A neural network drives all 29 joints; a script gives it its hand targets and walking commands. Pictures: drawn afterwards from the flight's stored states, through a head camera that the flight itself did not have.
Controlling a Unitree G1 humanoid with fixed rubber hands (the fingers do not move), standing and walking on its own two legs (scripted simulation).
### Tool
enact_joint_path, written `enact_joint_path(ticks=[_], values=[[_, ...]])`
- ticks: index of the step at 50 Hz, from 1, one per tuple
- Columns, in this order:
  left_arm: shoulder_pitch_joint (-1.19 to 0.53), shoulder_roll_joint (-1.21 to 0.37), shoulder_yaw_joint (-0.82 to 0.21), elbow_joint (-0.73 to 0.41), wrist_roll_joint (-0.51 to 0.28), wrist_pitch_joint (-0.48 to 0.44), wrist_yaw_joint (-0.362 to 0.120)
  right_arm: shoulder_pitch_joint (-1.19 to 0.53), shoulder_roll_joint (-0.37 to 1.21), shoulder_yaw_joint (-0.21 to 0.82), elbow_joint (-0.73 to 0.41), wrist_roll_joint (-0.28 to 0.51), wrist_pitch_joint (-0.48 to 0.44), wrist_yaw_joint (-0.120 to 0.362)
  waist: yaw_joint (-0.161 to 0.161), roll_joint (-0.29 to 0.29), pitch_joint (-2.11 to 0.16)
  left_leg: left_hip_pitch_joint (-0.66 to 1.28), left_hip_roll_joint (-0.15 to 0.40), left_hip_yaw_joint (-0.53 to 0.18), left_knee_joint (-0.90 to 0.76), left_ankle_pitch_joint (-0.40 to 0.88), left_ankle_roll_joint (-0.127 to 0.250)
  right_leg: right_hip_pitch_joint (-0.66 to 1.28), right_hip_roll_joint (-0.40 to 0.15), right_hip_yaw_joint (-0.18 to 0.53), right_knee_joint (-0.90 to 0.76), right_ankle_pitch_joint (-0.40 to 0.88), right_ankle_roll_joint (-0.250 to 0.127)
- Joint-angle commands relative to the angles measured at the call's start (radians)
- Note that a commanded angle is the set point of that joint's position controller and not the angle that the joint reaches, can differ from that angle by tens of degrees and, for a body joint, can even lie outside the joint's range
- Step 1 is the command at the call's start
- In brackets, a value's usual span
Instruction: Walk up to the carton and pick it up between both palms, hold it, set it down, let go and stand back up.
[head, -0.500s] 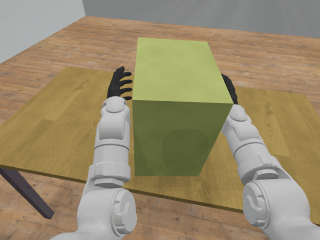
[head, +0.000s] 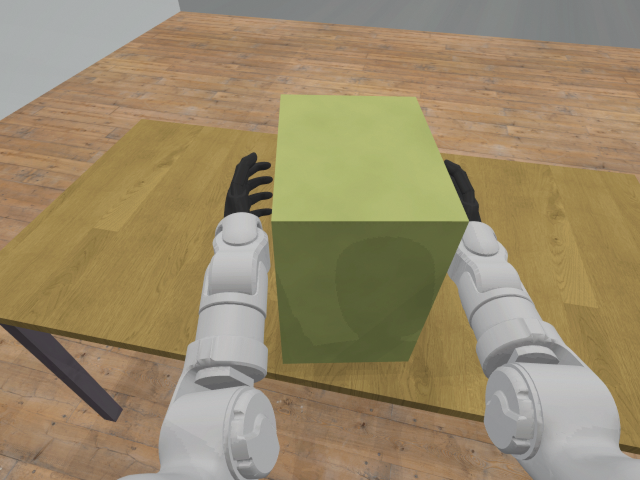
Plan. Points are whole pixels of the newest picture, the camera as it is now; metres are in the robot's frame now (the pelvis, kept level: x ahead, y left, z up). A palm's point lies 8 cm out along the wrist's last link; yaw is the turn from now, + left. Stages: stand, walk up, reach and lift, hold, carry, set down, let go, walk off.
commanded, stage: set down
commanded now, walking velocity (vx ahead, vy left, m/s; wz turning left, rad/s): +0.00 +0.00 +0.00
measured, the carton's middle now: (347, 234) +0.44 +0.00 +0.08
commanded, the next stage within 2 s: none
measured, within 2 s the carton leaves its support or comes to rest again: rests again in 1.08 s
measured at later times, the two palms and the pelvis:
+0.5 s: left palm (251, 234) +0.40 +0.13 +0.12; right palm (459, 231) +0.43 -0.15 +0.11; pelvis +0.00 -0.01 +0.00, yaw -1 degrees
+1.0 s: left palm (255, 249) +0.40 +0.13 +0.09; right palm (458, 244) +0.42 -0.15 +0.09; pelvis +0.00 +0.00 +0.00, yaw -1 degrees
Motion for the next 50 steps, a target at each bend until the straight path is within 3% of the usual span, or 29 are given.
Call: enact_joint_path(ticks=[1, 3, 12, 17, 27, 32, 35, 40, 45, 50], values=[[-0.567, -0.467, -0.346, -0.041, -0.067, -0.063, -0.083, -0.698, 0.462, 0.176, -0.200, -0.015, -0.083, 0.126, 0.001, 0.001, -0.522, 0.131, -0.009, 0.064, 0.002, 0.219, -0.023, 0.157, -0.019, -0.061, 0.029, 0.360, 0.086], [-0.573, -0.474, -0.346, -0.045, -0.070, -0.072, -0.073, -0.709, 0.456, 0.170, -0.206, -0.018, -0.093, 0.133, 0.012, 0.020, -0.551, 0.149, -0.004, 0.065, 0.014, 0.243, -0.028, 0.147, -0.016, -0.066, 0.030, 0.365, 0.083], [-0.541, -0.454, -0.291, 0.000, -0.044, -0.098, -0.064, -0.671, 0.451, 0.114, -0.145, -0.076, -0.100, 0.149, 0.024, -0.011, -0.530, 0.079, -0.008, 0.074, -0.011, 0.193, -0.013, 0.172, -0.030, -0.052, 0.032, 0.376, 0.096], [-0.540, -0.462, -0.283, 0.005, -0.030, -0.125, -0.060, -0.677, 0.459, 0.109, -0.157, -0.096, -0.120, 0.157, 0.034, -0.016, -0.570, 0.043, -0.006, 0.083, -0.002, 0.223, -0.015, 0.204, -0.038, -0.045, 0.056, 0.467, 0.101], [-0.541, -0.458, -0.267, 0.009, -0.021, -0.161, -0.054, -0.645, 0.449, 0.041, -0.121, -0.161, -0.137, 0.175, 0.019, -0.014, -0.605, 0.030, -0.004, 0.090, -0.002, 0.217, -0.016, 0.187, -0.041, -0.046, 0.061, 0.470, 0.101], [-0.513, -0.459, -0.253, 0.012, -0.009, -0.174, -0.048, -0.646, 0.456, 0.050, -0.126, -0.171, -0.156, 0.183, 0.039, -0.015, -0.617, 0.018, 0.002, 0.093, 0.004, 0.259, -0.014, 0.189, -0.040, -0.051, 0.073, 0.510, 0.097], [-0.495, -0.461, -0.244, 0.014, 0.003, -0.180, -0.049, -0.615, 0.454, 0.038, -0.108, -0.186, -0.159, 0.185, 0.032, -0.013, -0.611, 0.014, 0.003, 0.094, 0.002, 0.256, -0.015, 0.201, -0.047, -0.047, 0.069, 0.526, 0.097], [-0.487, -0.461, -0.232, 0.023, 0.013, -0.196, -0.048, -0.611, 0.464, 0.034, -0.106, -0.204, -0.166, 0.190, 0.038, -0.031, -0.600, -0.003, 0.003, 0.098, -0.004, 0.250, -0.008, 0.190, -0.043, -0.049, 0.073, 0.519, 0.100], [-0.487, -0.472, -0.235, 0.016, 0.018, -0.203, -0.046, -0.574, 0.455, -0.011, -0.090, -0.235, -0.171, 0.199, 0.022, -0.012, -0.604, 0.023, 0.008, 0.099, -0.004, 0.232, -0.009, 0.157, -0.040, -0.052, 0.056, 0.454, 0.091], [-0.487, -0.473, -0.225, 0.029, 0.028, -0.214, -0.041, -0.584, 0.453, -0.024, -0.093, -0.256, -0.179, 0.206, 0.030, 0.002, -0.605, 0.006, 0.010, 0.104, -0.004, 0.225, -0.008, 0.146, -0.044, -0.055, 0.062, 0.431, 0.084]])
